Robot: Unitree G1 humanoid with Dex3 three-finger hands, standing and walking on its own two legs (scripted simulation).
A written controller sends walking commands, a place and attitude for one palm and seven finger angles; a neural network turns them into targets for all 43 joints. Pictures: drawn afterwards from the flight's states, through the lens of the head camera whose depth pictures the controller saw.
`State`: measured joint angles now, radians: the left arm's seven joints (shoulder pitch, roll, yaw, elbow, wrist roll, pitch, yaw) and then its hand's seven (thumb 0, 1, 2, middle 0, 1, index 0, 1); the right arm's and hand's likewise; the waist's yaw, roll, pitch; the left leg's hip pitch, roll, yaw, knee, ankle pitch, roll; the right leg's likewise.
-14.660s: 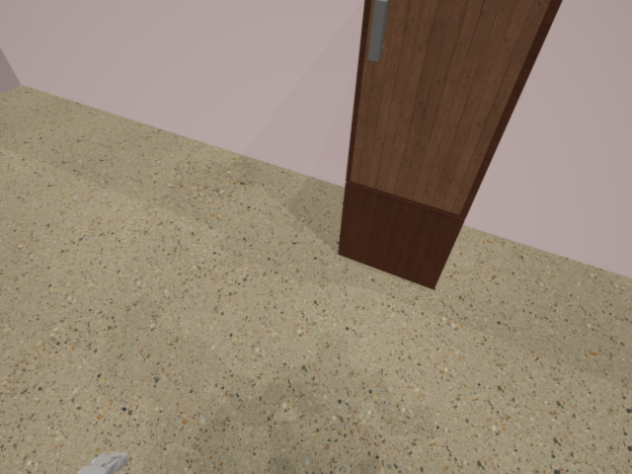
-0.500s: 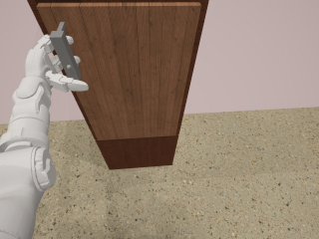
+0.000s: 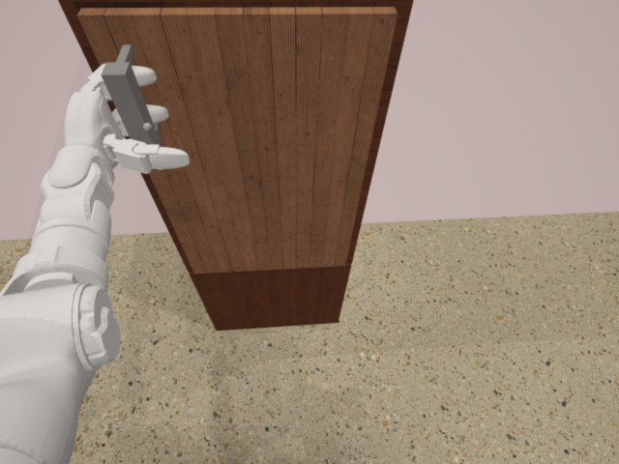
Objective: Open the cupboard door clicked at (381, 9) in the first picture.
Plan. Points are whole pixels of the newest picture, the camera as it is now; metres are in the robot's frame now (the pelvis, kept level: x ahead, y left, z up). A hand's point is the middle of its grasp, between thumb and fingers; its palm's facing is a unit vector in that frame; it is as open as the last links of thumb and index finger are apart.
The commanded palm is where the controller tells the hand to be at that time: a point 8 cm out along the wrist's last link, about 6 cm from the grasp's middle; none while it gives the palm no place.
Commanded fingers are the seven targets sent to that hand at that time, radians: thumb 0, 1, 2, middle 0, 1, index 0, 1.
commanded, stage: close the thumb around the handle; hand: left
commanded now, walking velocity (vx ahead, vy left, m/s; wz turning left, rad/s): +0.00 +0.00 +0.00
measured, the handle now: (139, 104) +0.54 +0.19 +0.17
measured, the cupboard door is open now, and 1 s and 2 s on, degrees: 0 5 44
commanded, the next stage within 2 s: pull the door open along its arc in 0.54 s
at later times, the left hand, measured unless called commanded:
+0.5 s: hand (144, 133) +0.48 +0.18 +0.17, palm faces -0.01 -1.00 +0.02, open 6.3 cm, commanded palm +0.46 +0.24 +0.16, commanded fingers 0.00 0.90 0.90 -0.40 -1.35 -0.40 -1.35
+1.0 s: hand (147, 150) +0.45 +0.17 +0.16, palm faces -0.01 -1.00 +0.01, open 6.4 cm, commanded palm +0.39 +0.23 +0.16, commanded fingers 0.00 0.90 0.90 -0.40 -1.35 -0.40 -1.35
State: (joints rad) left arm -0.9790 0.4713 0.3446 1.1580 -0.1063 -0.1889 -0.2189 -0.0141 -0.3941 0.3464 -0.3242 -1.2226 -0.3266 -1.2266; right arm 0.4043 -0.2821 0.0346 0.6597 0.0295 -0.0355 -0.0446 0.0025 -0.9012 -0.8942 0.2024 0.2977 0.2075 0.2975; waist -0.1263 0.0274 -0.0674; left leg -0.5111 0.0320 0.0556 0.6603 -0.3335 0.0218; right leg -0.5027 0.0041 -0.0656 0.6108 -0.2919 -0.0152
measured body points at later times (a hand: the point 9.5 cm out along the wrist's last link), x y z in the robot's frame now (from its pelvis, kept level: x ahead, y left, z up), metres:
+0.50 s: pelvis +0.00 +0.00 +0.00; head +0.04 +0.00 +0.45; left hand +0.47 +0.23 +0.17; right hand +0.04 -0.27 -0.11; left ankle -0.01 +0.10 -0.72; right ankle +0.00 -0.11 -0.72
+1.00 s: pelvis +0.00 +0.00 +0.01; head +0.02 +0.00 +0.45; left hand +0.45 +0.22 +0.17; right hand +0.04 -0.26 -0.11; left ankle -0.01 +0.10 -0.72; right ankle +0.00 -0.11 -0.72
